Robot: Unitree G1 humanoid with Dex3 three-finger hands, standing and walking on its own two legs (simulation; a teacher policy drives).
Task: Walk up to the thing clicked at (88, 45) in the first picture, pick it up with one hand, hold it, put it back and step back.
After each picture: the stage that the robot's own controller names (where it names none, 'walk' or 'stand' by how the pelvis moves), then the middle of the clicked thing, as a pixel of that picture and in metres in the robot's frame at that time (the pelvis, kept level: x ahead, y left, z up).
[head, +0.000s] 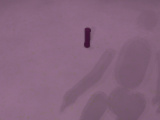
stand; (87, 38) +1.40 -0.05 -0.65
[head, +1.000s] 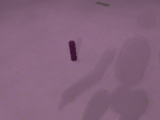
walk; (73, 51) +1.26 +0.21 -0.63
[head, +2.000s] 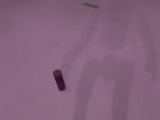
walk; (59, 80) +0.76 +0.28 -0.65
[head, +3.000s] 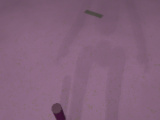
stand; (59, 114) +0.44 +0.22 -0.64
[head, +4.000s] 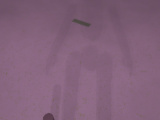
stand; out of the picture +0.42 +0.22 -0.65
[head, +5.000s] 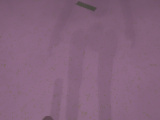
walk; out of the picture +0.30 +0.22 -0.64
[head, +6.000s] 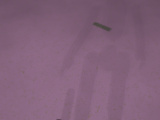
walk; out of the picture +0.37 +0.19 -0.65
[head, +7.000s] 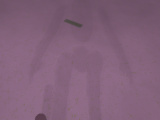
stand; out of the picture +0.42 +0.21 -0.65
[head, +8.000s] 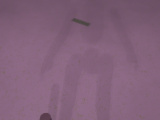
walk; out of the picture +0.41 +0.23 -0.62
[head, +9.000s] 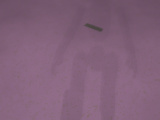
stand; out of the picture +0.38 +0.16 -0.66
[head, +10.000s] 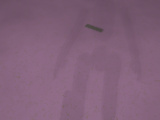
stand; out of the picture +0.38 +0.18 -0.66
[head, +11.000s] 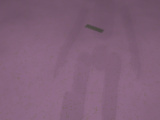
stand; out of the picture +0.36 +0.18 -0.66
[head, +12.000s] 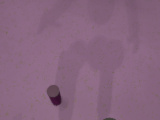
go down; (55, 96) +0.41 +0.16 -0.51
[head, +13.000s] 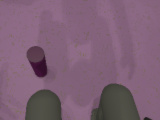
go down; (38, 64) +0.47 +0.17 -0.29
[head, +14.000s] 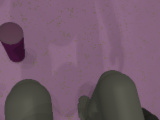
close in; (14, 46) +0.47 +0.19 -0.22
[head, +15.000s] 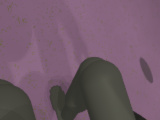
close; out of the picture +0.47 +0.23 -0.17
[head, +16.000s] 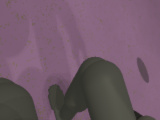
lift; out of the picture +0.45 +0.23 -0.17
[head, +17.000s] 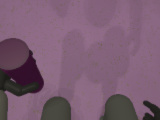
lift; (25, 72) +0.34 +0.19 +0.00
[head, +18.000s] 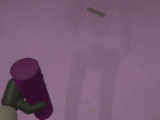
hold; (36, 93) +0.30 +0.16 +0.03
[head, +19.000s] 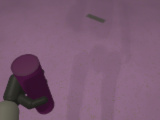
hold; (37, 89) +0.31 +0.16 +0.04
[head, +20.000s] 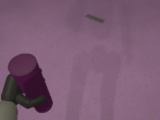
hold; (35, 88) +0.31 +0.16 +0.05
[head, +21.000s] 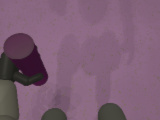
crouch; (31, 65) +0.39 +0.16 -0.02
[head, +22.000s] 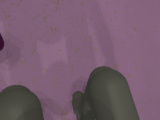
lower; out of the picture +0.50 +0.21 -0.10
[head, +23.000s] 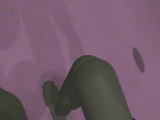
lower; out of the picture +0.48 +0.25 -0.18
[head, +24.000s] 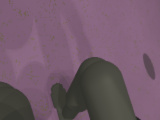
lower; out of the picture +0.47 +0.24 -0.17
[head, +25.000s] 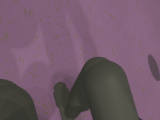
lower; out of the picture +0.45 +0.22 -0.18
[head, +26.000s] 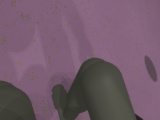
lower; out of the picture +0.45 +0.22 -0.17
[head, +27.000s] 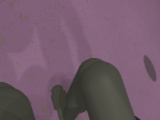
open; out of the picture +0.47 +0.22 -0.18
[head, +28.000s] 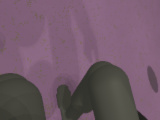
stand; out of the picture +0.46 +0.22 -0.19
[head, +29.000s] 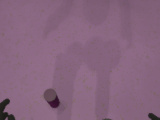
stand; (52, 99) +0.40 +0.16 -0.51
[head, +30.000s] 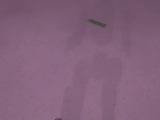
stand; out of the picture +0.38 +0.15 -0.60
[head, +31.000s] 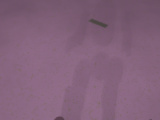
stand; out of the picture +0.39 +0.15 -0.60
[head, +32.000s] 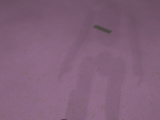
stand; out of the picture +0.40 +0.15 -0.64
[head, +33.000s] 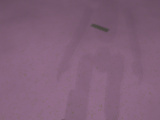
stand; out of the picture +0.39 +0.16 -0.66
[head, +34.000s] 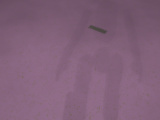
stand; out of the picture +0.38 +0.17 -0.66
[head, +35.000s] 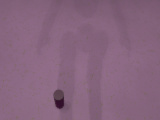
walk; (59, 100) +0.45 +0.12 -0.65
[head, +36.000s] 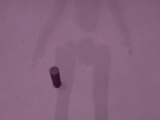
walk; (55, 78) +0.64 +0.22 -0.63
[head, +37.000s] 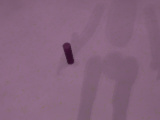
walk; (68, 54) +0.94 +0.23 -0.64
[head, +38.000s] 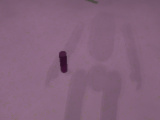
stand; (63, 62) +0.97 +0.18 -0.64
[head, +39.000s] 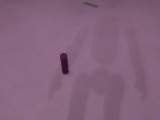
stand; (64, 64) +1.01 +0.19 -0.66
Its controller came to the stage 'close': yes
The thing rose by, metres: 0.68
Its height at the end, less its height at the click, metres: +0.00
